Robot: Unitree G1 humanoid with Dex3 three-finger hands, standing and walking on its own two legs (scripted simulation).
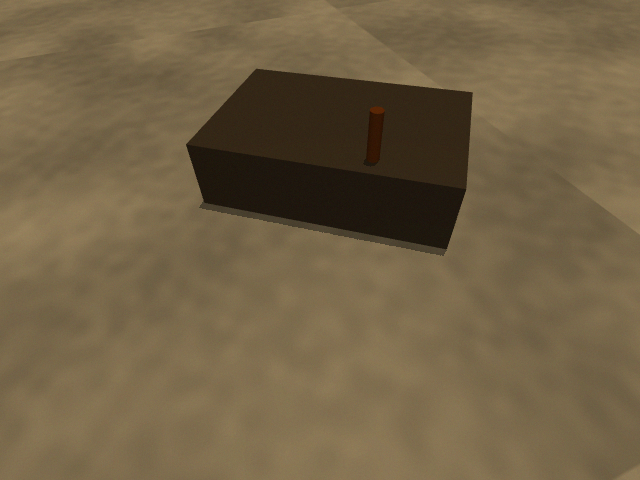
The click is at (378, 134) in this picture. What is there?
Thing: slim round
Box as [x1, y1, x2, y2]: [366, 107, 384, 162]
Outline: 381,107 372,107 370,109 366,159 371,162 375,162 379,158 384,111
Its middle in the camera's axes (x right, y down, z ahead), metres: +0.21 -0.40 +1.49
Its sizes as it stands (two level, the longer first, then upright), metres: 0.053 0.053 0.211
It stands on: a support 0.33 m high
